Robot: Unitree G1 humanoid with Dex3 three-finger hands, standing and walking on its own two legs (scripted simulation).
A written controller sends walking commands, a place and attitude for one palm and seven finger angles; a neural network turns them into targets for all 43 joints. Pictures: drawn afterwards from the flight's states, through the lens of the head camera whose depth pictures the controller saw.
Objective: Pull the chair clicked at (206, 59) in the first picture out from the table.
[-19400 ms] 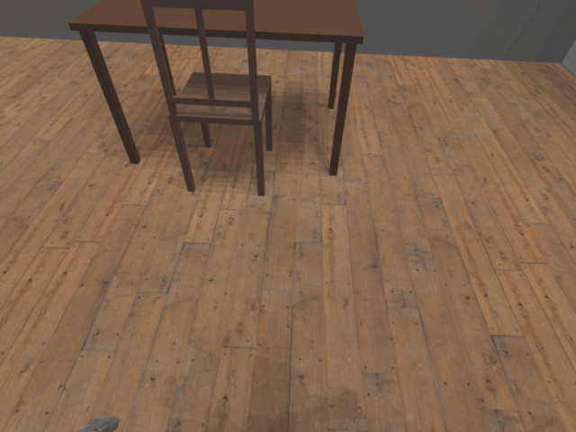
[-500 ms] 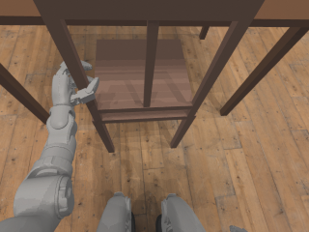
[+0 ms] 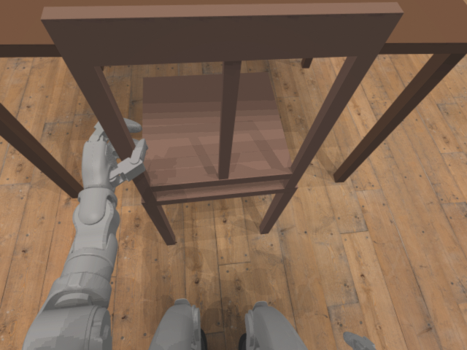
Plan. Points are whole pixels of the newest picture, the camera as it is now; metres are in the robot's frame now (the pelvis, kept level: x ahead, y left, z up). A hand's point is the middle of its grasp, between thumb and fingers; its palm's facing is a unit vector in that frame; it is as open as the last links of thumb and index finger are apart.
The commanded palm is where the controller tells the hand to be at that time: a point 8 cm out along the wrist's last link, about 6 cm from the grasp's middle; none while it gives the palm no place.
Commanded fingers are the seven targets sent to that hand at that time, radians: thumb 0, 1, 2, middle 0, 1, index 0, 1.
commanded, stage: hook a spindle and tug to test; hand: left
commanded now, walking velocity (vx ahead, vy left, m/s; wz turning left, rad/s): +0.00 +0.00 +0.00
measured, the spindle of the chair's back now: (226, 134) +0.47 +0.00 +0.04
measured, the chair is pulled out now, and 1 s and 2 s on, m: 0.01 0.10 0.19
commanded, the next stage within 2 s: step backward, pulling the chair out in 0.18 s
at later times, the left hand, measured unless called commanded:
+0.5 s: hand (136, 174) +0.40 +0.15 +0.03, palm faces +0.09 -0.99 -0.13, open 5.9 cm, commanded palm +0.39 +0.20 +0.03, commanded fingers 0.00 0.90 0.90 -0.50 -1.45 -0.50 -1.45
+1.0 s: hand (150, 216) +0.32 +0.12 +0.04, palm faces +0.05 -0.99 -0.14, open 5.7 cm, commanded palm +0.32 +0.17 +0.04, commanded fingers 0.00 0.90 0.90 -0.50 -1.45 -0.50 -1.45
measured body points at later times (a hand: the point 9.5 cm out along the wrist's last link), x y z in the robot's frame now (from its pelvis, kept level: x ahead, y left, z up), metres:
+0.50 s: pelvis +0.02 +0.00 +0.07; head +0.11 +0.01 +0.51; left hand +0.39 +0.20 +0.04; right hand +0.10 -0.24 -0.05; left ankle +0.02 +0.08 -0.63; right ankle -0.01 -0.10 -0.63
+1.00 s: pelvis -0.04 -0.01 +0.10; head +0.05 -0.02 +0.54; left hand +0.32 +0.17 +0.05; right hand +0.03 -0.26 -0.04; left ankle +0.02 +0.08 -0.63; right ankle +0.00 -0.10 -0.63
